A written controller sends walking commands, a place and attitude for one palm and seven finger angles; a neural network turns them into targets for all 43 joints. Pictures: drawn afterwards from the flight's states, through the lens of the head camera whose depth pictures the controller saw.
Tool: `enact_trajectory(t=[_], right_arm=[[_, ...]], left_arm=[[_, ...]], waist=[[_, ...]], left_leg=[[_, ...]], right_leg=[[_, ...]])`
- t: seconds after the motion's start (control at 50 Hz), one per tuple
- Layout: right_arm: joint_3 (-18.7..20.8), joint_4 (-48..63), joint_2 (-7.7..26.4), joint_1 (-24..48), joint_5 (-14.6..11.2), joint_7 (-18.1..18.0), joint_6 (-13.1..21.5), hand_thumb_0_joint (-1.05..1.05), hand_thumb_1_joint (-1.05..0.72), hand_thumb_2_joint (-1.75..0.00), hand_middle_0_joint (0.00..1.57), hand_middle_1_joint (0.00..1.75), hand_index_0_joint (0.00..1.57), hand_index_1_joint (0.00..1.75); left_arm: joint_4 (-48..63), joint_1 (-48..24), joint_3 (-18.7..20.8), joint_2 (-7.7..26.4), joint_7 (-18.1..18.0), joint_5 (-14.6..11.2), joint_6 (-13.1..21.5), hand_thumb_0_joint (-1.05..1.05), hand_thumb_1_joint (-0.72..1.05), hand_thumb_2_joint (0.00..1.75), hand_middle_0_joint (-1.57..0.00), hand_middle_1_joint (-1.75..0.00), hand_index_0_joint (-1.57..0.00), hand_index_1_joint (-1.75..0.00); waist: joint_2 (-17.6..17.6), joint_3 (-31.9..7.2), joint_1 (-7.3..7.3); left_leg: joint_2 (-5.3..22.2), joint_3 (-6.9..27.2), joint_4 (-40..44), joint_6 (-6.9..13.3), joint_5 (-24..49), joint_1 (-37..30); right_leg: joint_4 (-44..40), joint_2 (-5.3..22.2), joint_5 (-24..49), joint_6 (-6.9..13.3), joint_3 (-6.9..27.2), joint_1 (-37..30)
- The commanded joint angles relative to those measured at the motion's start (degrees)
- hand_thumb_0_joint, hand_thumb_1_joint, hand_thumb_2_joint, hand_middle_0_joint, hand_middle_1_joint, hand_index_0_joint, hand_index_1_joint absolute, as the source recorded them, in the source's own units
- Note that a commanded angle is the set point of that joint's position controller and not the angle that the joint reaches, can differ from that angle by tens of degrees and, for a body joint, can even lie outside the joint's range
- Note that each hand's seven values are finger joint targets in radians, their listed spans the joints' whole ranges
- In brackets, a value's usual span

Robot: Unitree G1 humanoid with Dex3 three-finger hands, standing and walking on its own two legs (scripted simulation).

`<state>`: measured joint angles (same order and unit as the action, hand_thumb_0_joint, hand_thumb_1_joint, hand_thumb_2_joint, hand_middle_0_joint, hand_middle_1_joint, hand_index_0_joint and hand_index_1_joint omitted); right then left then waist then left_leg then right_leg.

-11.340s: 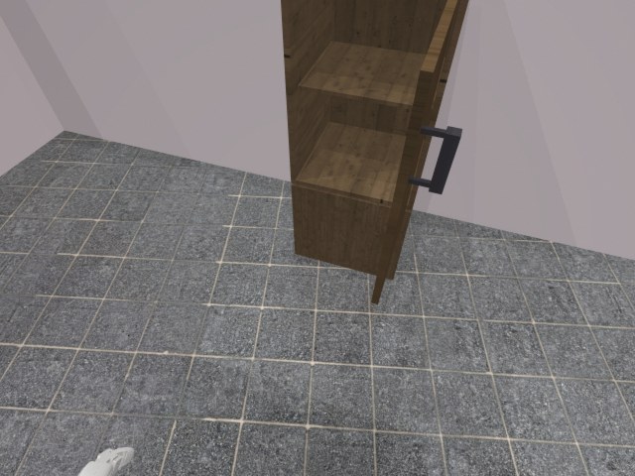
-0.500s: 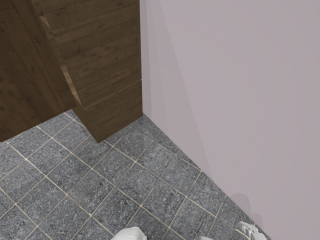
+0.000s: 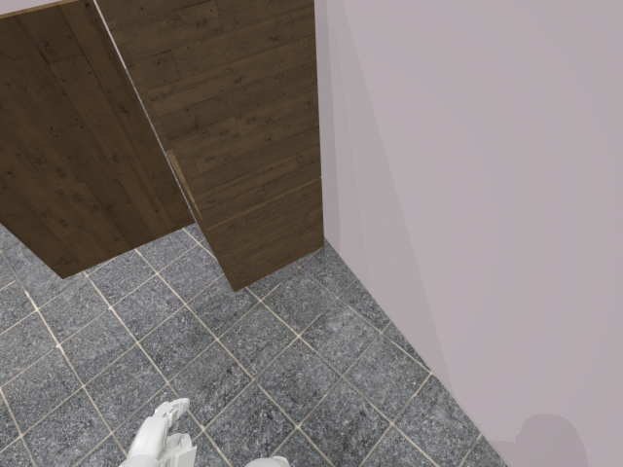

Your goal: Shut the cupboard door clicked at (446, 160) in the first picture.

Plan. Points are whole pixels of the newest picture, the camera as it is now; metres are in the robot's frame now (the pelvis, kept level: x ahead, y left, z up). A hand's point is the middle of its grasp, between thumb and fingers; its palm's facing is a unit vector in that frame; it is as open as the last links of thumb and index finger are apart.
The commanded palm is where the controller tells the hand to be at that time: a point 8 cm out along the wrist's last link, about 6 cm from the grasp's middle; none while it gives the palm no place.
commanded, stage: turn to face it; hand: left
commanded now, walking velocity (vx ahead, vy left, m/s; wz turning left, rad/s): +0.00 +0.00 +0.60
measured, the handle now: out of the picture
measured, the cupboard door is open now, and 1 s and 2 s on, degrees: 89 89 89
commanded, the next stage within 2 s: take the last steps up to it in 0.70 s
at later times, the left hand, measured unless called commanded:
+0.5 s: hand out of the picture -0.08 +0.25 -0.18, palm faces +0.36 -0.89 -0.28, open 7.4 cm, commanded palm none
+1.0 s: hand out of the picture -0.04 +0.18 -0.14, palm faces +0.44 -0.86 -0.27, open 7.4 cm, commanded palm none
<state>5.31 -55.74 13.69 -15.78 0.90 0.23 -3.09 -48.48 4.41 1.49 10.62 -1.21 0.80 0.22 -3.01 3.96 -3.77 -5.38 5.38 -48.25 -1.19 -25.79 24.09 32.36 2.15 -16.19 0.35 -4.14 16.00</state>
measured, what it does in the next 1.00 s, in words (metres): steps on the spot, turning left: left foot, then right foot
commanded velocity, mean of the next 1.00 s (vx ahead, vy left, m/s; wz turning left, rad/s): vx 0.07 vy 0.01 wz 0.34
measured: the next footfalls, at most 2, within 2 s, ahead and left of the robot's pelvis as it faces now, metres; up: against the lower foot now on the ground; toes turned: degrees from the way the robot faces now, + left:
left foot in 0.40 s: -0.01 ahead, +0.14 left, +0.00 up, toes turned +21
right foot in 0.90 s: +0.05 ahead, -0.08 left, +0.00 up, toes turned +19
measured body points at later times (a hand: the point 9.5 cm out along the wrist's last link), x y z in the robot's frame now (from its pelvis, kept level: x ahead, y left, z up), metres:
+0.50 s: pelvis -0.02 +0.03 +0.00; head +0.02 +0.07 +0.44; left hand -0.10 +0.30 -0.16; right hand +0.21 -0.17 -0.12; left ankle -0.05 +0.13 -0.73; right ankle +0.00 -0.11 -0.68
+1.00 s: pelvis -0.02 -0.02 +0.01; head -0.01 -0.06 +0.46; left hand -0.06 +0.22 -0.12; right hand +0.09 -0.23 -0.16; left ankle -0.06 +0.12 -0.67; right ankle +0.01 -0.10 -0.73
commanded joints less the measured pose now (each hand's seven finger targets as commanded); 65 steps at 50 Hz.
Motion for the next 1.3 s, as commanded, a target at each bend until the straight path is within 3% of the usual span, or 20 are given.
enact_trajectory(t=[0.0, 0.06, 0.26, 0.34, 0.36, 0.38, 0.4, 0.42, 0.46, 0.54, 0.74, 0.82, 0.84, 0.86, 0.88, 0.9, 0.94, 0.98, 1.04, 1.28], right_arm=[[1.48, 4.91, 4.76, 0.79, 0.32, 0.31, 0.04, 0.0, -0.9, -0.9, 0.2, 0.3, 0.2, 0.3], [0.98, 5.17, 3.81, 1.66, 0.31, 1.08, -0.37, 0.0, -0.9, -0.9, 0.2, 0.3, 0.2, 0.3], [-0.99, 8.31, 3.42, 11.97, -0.22, 1.33, 0.11, 0.0, -0.9, -0.9, 0.2, 0.3, 0.2, 0.3], [-0.94, 7.59, 5.07, 7.38, -0.25, 0.98, 1.13, 0.0, -0.9, -0.9, 0.2, 0.3, 0.2, 0.3], [-0.19, 6.77, 8.35, 4.1, 0.04, 0.88, 1.81, 0.0, -0.9, -0.9, 0.2, 0.3, 0.2, 0.3], [1.62, 6.6, 15.33, 1.17, 0.32, 0.46, 2.37, 0.0, -0.9, -0.9, 0.2, 0.3, 0.2, 0.3], [1.86, 5.28, 17.69, -1.62, -0.35, -0.02, 1.76, 0.0, -0.9, -0.9, 0.2, 0.3, 0.2, 0.3], [1.18, 5.18, 16.13, -0.88, -0.04, -0.14, 1.53, 0.0, -0.9, -0.9, 0.2, 0.3, 0.2, 0.3], [0.22, 6.11, 12.37, 4.73, 0.16, -1.26, 1.9, 0.0, -0.9, -0.9, 0.2, 0.3, 0.2, 0.3], [-0.9, 7.01, 10.01, 7.92, -0.16, -1.26, 2.37, 0.0, -0.9, -0.9, 0.2, 0.3, 0.2, 0.3], [-0.55, 4.81, 8.7, 3.81, 0.45, -1.09, 1.94, 0.0, -0.9, -0.9, 0.2, 0.3, 0.2, 0.3], [-0.68, 3.8, 7.47, 4.58, 0.31, -1.08, 2.01, 0.0, -0.9, -0.9, 0.2, 0.3, 0.2, 0.3], [-0.88, 3.71, 6.56, 5.03, -0.07, -0.93, 2.11, 0.0, -0.9, -0.9, 0.2, 0.3, 0.2, 0.3], [-1.23, 3.78, 2.88, 4.48, -0.46, -0.73, 2.13, 0.0, -0.9, -0.9, 0.2, 0.3, 0.2, 0.3], [-1.84, 5.94, 0.35, 6.06, -0.4, -0.52, 2.05, 0.0, -0.9, -0.9, 0.2, 0.3, 0.2, 0.3], [-0.54, 6.19, 4.81, 8.23, 0.49, -0.12, 1.52, 0.0, -0.9, -0.9, 0.2, 0.3, 0.2, 0.3], [0.06, 4.0, 4.83, 5.39, 0.93, 0.64, 1.04, 0.0, -0.9, -0.9, 0.2, 0.3, 0.2, 0.3], [0.1, 0.58, 2.88, 0.91, 1.18, 1.22, 0.9, 0.0, -0.9, -0.9, 0.2, 0.3, 0.2, 0.3], [0.05, -1.01, 1.19, -1.51, 0.98, 1.37, 1.15, 0.0, -0.9, -0.9, 0.2, 0.3, 0.2, 0.3], [-1.23, 1.13, -0.16, 8.49, 0.74, 1.81, 2.86, 0.0, -0.9, -0.9, 0.2, 0.3, 0.2, 0.3]], left_arm=[[3.66, 1.77, 3.03, 10.58, -1.22, -0.2, 0.35, 0.0, 0.9, 0.9, -0.2, -0.3, -0.2, -0.3], [2.81, 3.88, 2.8, 9.74, -1.07, 0.08, 0.72, 0.0, 0.9, 0.9, -0.2, -0.3, -0.2, -0.3], [-0.87, 12.89, 4.17, 14.01, -0.66, 0.99, -0.4, 0.0, 0.9, 0.9, -0.2, -0.3, -0.2, -0.3], [-1.69, 11.47, 4.59, 14.67, -0.36, 0.47, -0.79, 0.0, 0.9, 0.9, -0.2, -0.3, -0.2, -0.3], [-1.13, 11.09, 4.45, 13.6, -0.23, -0.15, -1.01, 0.0, 0.9, 0.9, -0.2, -0.3, -0.2, -0.3], [1.24, 10.03, 3.58, 9.7, 0.23, -0.58, -1.19, 0.0, 0.9, 0.9, -0.2, -0.3, -0.2, -0.3], [2.48, 7.22, 2.44, 8.49, -0.08, -0.12, -1.76, 0.0, 0.9, 0.9, -0.2, -0.3, -0.2, -0.3], [2.25, 6.89, 2.75, 9.7, -0.25, 0.01, -2.08, 0.0, 0.9, 0.9, -0.2, -0.3, -0.2, -0.3], [-0.43, 6.74, 3.01, 9.51, -0.43, 0.06, -2.5, 0.0, 0.9, 0.9, -0.2, -0.3, -0.2, -0.3], [-2.73, 9.85, 2.87, 9.5, 0.29, -0.08, -2.39, 0.0, 0.9, 0.9, -0.2, -0.3, -0.2, -0.3], [-1.17, 4.99, 2.16, 6.68, -0.14, -0.27, -2.17, 0.0, 0.9, 0.9, -0.2, -0.3, -0.2, -0.3], [-3.52, 10.51, 1.92, 5.26, -0.26, -0.61, -0.99, 0.0, 0.9, 0.9, -0.2, -0.3, -0.2, -0.3], [-4.61, 13.46, 2.18, 6.17, -0.17, -0.32, -0.38, 0.0, 0.9, 0.9, -0.2, -0.3, -0.2, -0.3], [-5.55, 16.26, 2.87, 9.48, -0.36, 0.57, 0.25, 0.0, 0.9, 0.9, -0.2, -0.3, -0.2, -0.3], [-5.35, 18.03, 3.98, 14.84, -0.49, 1.19, 0.39, 0.0, 0.9, 0.9, -0.2, -0.3, -0.2, -0.3], [-4.64, 17.63, 3.58, 14.82, -0.59, 0.41, 0.11, 0.0, 0.9, 0.9, -0.2, -0.3, -0.2, -0.3], [-4.43, 12.77, 3.46, 11.12, -0.83, 0.23, 1.11, 0.0, 0.9, 0.9, -0.2, -0.3, -0.2, -0.3], [-4.43, 10.96, 2.43, 7.8, -0.4, -0.02, 2.17, 0.0, 0.9, 0.9, -0.2, -0.3, -0.2, -0.3], [-6.54, 15.52, 1.99, 6.28, -0.21, -0.13, 3.03, 0.0, 0.9, 0.9, -0.2, -0.3, -0.2, -0.3], [-14.26, 28.48, 1.58, 4.41, -0.48, 0.94, 4.66, 0.0, 0.9, 0.9, -0.2, -0.3, -0.2, -0.3]], waist=[[9.99, -4.43, 1.71], [12.22, -3.48, 2.26], [17.17, -5.34, 7.2], [14.67, -8.7, 4.2], [6.99, -11.19, 1.88], [-11.8, -12.52, -0.43], [-13.4, -12.98, -1.28], [-8.16, -10.9, -0.55], [-10.79, -7.33, 1.36], [-5.41, -6.29, 3.75], [-6.32, -4.57, 2.01], [-4.7, -8.03, 4.69], [-2.29, -8.52, 6.19], [7.79, -7.9, 7.41], [22.34, -3.42, 8.91], [15.21, 0.61, 9.21], [14.0, 3.83, 5.54], [8.71, 3.86, 3.16], [10.58, 1.91, 3.88], [10.27, 5.01, 7.81]], left_leg=[[5.79, -1.47, -24.7, -2.54, 0.25, 9.21], [6.65, -3.8, -23.14, -3.41, 3.9, 9.0], [6.35, -10.6, 2.14, -2.81, -0.8, 0.7], [5.62, -11.95, 19.79, -1.16, 10.11, -11.92], [8.93, -8.49, 26.75, 0.18, 20.0, -22.27], [24.97, 11.81, 28.19, 6.88, 41.16, -32.87], [30.29, 14.38, 26.34, 12.7, 59.54, -31.05], [29.95, 8.76, 25.34, 13.96, 55.33, -27.43], [23.83, 6.69, 25.96, 11.73, 54.66, -23.33], [18.87, 2.08, 27.34, 9.76, 48.78, -20.47], [19.09, 9.79, 29.64, 11.64, 33.56, -16.22], [16.73, 10.07, 26.71, 9.64, 24.58, -11.4], [14.16, 8.33, 24.21, 7.42, 14.02, -5.97], [7.88, 2.86, 14.69, 3.82, 0.91, 3.77], [1.7, -4.06, 0.93, 0.46, -8.0, 14.37], [4.71, -0.89, -8.13, 0.72, -6.31, 14.17], [7.01, -0.49, -14.7, 0.88, 1.79, 13.43], [7.63, -2.49, -17.68, -0.13, 10.46, 10.57], [7.29, -4.36, -18.37, -1.39, 16.25, 11.59], [12.03, -6.86, -4.29, -1.45, 14.58, 17.21]], right_leg=[[-13.61, 19.25, 24.05, 6.77, 10.16, -7.4], [-12.89, 16.91, 26.61, 4.95, 3.4, -8.01], [-7.94, 18.95, 33.72, 5.95, -1.32, -13.86], [0.08, 18.29, 30.84, 2.19, -4.95, -10.73], [8.95, 16.44, 24.55, -0.65, -6.6, -3.52], [21.82, 7.82, -9.63, -5.23, -7.41, 14.66], [27.84, 5.78, -23.11, -5.59, -1.6, 17.79], [31.3, 6.91, -20.67, -4.79, 0.16, 16.25], [33.93, 6.4, -14.55, -5.59, 2.55, 16.94], [32.61, 4.74, -7.22, -5.96, 2.1, 13.61], [15.04, 1.8, -9.3, -5.09, 2.06, 6.95], [-0.43, -0.19, -1.92, -4.04, 0.97, -6.08], [-8.4, 0.61, 1.7, -3.86, 1.4, -13.66], [-16.41, 8.68, -6.56, -1.78, 10.22, -20.8], [-23.67, 22.6, -16.93, 4.13, 28.49, -19.6], [-27.3, 25.59, -25.83, 7.39, 30.05, -9.26], [-28.81, 21.71, -27.57, 5.35, 26.65, -3.82], [-26.5, 16.14, -17.14, 2.78, 15.22, -1.9], [-25.44, 12.65, -8.52, 1.06, 7.88, -6.85], [-26.3, 17.38, -4.09, 6.66, 9.7, -15.48]])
